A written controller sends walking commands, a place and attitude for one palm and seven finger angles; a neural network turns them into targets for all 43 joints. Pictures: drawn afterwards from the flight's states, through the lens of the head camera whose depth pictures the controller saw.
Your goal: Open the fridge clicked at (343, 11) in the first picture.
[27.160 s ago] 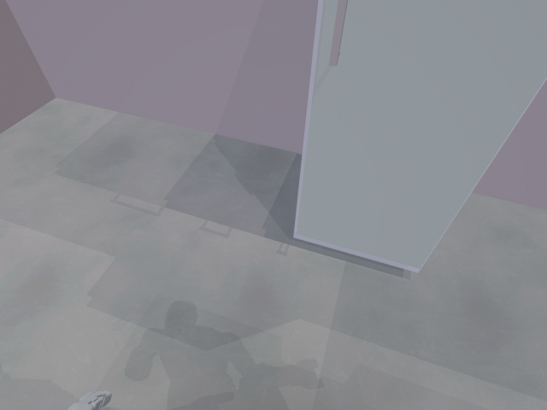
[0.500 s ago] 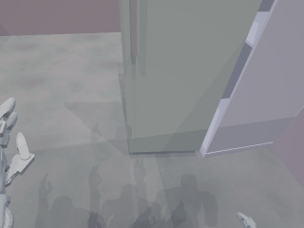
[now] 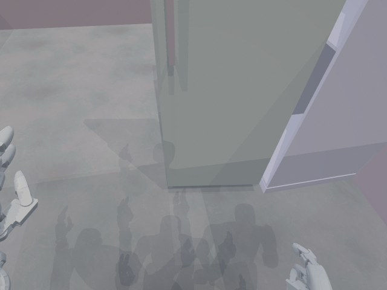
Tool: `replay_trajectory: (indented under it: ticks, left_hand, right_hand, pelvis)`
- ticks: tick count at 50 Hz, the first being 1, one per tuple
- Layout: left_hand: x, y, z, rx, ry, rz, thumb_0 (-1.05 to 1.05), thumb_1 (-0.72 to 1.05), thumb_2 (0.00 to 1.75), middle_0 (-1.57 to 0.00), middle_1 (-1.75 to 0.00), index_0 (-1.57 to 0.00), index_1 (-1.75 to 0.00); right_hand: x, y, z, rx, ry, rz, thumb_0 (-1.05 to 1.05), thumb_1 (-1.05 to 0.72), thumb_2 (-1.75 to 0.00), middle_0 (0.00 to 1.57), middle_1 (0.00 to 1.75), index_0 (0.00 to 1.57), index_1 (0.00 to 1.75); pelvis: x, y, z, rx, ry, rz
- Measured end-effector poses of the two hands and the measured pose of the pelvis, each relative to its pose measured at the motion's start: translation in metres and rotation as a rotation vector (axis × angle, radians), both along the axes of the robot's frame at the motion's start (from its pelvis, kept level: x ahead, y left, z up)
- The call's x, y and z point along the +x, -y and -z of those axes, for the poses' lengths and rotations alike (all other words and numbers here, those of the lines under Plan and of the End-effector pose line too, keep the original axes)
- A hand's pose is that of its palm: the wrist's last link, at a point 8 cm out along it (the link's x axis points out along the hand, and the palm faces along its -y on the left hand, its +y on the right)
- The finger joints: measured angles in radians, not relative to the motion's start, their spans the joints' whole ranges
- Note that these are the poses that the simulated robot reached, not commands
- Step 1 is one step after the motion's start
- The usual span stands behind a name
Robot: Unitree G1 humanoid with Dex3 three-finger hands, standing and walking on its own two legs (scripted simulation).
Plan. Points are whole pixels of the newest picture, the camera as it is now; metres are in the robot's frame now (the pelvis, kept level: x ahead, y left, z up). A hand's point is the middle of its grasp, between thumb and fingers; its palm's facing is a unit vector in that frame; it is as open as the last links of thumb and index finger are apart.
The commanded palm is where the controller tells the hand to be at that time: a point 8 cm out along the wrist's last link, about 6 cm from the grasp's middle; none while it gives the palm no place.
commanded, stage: stop stepping back and stand still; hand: left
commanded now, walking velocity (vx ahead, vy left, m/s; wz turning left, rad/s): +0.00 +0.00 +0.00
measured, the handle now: out of the picture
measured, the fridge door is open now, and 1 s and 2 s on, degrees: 82 82 82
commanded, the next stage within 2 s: let the arm hang, fingers relaxed in 0.82 s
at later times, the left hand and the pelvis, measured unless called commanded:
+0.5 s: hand out of the picture +0.15 +0.29 +0.15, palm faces +0.46 -0.79 -0.39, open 7.4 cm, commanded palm +0.09 +0.33 +0.18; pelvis -0.05 +0.02 +0.01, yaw +1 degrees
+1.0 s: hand (21, 244) +0.16 +0.30 +0.07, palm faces +0.29 -0.83 -0.47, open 7.4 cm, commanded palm none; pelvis -0.05 +0.03 +0.00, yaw +2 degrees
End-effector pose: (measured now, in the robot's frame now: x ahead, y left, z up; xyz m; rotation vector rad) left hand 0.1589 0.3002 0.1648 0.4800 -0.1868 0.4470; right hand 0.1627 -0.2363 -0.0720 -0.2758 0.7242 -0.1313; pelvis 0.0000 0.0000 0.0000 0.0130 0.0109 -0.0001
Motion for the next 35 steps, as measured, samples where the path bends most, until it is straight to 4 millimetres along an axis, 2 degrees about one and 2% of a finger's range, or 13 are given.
replay_trajectory:
  ticks: [4, 8, 15, 21, 27, 31, 35]
  left_hand:
    - [0.005, 0.006, -0.020, 0.059, 0.059, 0.077, 0.02, 0.89, 0.90, -0.22, -0.30, -0.21, -0.30]
    - [0.000, 0.001, -0.031, 0.118, 0.049, 0.111, 0.01, 0.89, 0.90, -0.22, -0.30, -0.21, -0.30]
    - [-0.030, -0.022, -0.014, 0.073, -0.054, 0.034, 0.01, 0.89, 0.90, -0.22, -0.30, -0.21, -0.30]
    - [-0.053, -0.028, 0.002, -0.016, -0.048, -0.021, 0.01, 0.89, 0.90, -0.21, -0.30, -0.21, -0.30]
    - [-0.057, -0.028, -0.008, -0.002, 0.019, 0.000, 0.02, 0.89, 0.90, -0.21, -0.30, -0.21, -0.30]
    - [-0.056, -0.032, -0.016, 0.039, 0.028, 0.017, 0.02, 0.89, 0.90, -0.21, -0.30, -0.21, -0.30]
    - [-0.057, -0.037, -0.014, 0.052, -0.001, 0.016, 0.01, 0.89, 0.90, -0.21, -0.30, -0.21, -0.30]
  right_hand:
    - [0.008, -0.005, -0.014, 0.007, 0.071, 0.002, 0.02, -0.90, -0.90, 0.20, 0.30, 0.20, 0.29]
    - [0.004, -0.010, -0.020, 0.030, 0.106, 0.021, 0.02, -0.90, -0.90, 0.20, 0.30, 0.20, 0.29]
    - [-0.026, -0.019, -0.010, 0.036, 0.051, 0.030, 0.01, -0.90, -0.90, 0.20, 0.30, 0.21, 0.29]
    - [-0.053, -0.028, -0.001, 0.013, -0.017, -0.003, 0.02, -0.90, -0.90, 0.20, 0.30, 0.21, 0.29]
    - [-0.066, -0.036, -0.003, 0.011, -0.012, -0.016, 0.02, -0.90, -0.90, 0.20, 0.30, 0.21, 0.30]
    - [-0.068, -0.040, -0.005, 0.023, 0.010, -0.007, 0.02, -0.90, -0.90, 0.20, 0.30, 0.21, 0.30]
    - [-0.068, -0.042, -0.005, 0.031, 0.018, 0.000, 0.02, -0.90, -0.90, 0.20, 0.30, 0.21, 0.30]
  pelvis:
    - [-0.005, -0.003, -0.001, -0.013, -0.005, 0.002]
    - [-0.011, -0.007, -0.003, -0.021, -0.012, 0.007]
    - [-0.024, -0.016, -0.005, -0.026, -0.007, 0.004]
    - [-0.038, -0.021, -0.006, -0.031, 0.011, -0.009]
    - [-0.050, -0.026, -0.007, -0.036, 0.020, -0.013]
    - [-0.054, -0.029, -0.007, -0.037, 0.016, -0.011]
    - [-0.054, -0.032, -0.008, -0.037, 0.009, -0.010]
